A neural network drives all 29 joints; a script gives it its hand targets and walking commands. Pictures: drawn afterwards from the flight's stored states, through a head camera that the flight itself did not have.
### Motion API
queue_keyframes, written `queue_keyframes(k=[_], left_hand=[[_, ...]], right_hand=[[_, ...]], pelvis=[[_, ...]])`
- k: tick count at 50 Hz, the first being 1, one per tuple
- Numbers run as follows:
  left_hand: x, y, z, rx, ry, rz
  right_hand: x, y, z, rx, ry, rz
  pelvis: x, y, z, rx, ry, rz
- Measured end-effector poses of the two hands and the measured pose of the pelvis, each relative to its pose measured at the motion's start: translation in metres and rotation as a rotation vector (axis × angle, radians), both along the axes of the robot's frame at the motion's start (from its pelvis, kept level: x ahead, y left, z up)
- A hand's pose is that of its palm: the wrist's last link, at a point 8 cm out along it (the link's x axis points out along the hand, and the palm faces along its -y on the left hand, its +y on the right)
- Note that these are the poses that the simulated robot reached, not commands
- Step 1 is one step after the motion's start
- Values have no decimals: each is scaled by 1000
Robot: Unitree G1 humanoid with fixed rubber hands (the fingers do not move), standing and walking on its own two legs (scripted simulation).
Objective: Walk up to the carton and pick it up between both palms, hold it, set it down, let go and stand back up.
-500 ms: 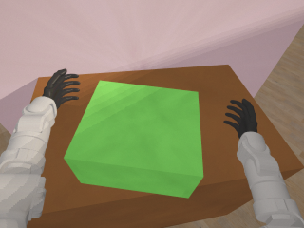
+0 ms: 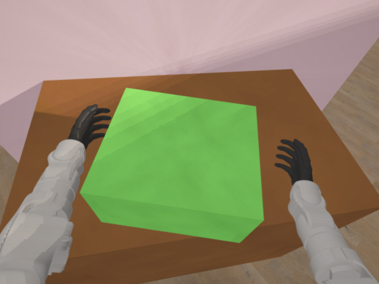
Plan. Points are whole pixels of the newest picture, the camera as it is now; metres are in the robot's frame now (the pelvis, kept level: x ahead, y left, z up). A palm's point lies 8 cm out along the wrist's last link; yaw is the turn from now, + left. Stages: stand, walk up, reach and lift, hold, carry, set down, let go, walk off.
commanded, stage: reach and lift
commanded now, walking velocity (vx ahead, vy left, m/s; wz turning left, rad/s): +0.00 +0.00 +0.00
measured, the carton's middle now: (180, 162) +0.40 -0.01 +0.01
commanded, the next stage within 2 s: none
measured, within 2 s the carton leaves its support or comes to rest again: leaves its support in 1.94 s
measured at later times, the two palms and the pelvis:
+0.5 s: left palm (89, 142) +0.44 +0.19 +0.04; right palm (297, 173) +0.33 -0.26 +0.04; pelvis -0.01 +0.00 +0.00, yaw +0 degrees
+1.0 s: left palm (103, 140) +0.45 +0.16 +0.03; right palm (282, 172) +0.35 -0.23 +0.02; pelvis +0.00 +0.00 -0.01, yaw +0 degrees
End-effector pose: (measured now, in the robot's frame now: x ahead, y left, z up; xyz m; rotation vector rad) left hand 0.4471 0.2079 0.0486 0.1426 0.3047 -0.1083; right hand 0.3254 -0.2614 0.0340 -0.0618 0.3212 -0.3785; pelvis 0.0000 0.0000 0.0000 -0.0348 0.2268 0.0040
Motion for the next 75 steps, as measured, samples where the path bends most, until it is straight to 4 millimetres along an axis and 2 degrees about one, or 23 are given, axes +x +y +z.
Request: queue_keyframes(k=[9, 24, 33, 43, 56, 75], left_hand=[[-3, -6, -13, 12, 7, -26], [-5, -16, -7, 5, -10, -34], [-2, -31, -8, -26, -15, -50], [4, -43, -12, -55, -22, -52], [5, -44, -14, -73, -21, -44], [4, -44, -16, -79, -14, -37]], right_hand=[[-1, 2, -7, -3, -14, -2], [5, 4, 1, 2, -48, 8], [17, 12, 2, 14, -52, 24], [20, 28, -11, 54, -39, 27], [18, 30, -18, 56, -45, -6], [18, 28, -16, 25, -65, -13]], pelvis=[[-5, 2, -3, -4, 41, -2], [-8, 2, -5, -4, 57, -3], [-7, 2, -5, -4, 64, -3], [-5, 2, -5, -4, 81, -4], [-6, 3, -6, -6, 91, -4], [-7, 5, -7, -8, 94, -4]])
